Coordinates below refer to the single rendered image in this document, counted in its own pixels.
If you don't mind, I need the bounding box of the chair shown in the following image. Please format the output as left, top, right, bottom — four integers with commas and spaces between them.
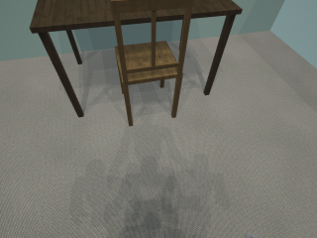
111, 0, 194, 127

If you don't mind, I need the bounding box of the table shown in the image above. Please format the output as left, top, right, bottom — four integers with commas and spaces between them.
30, 0, 243, 118

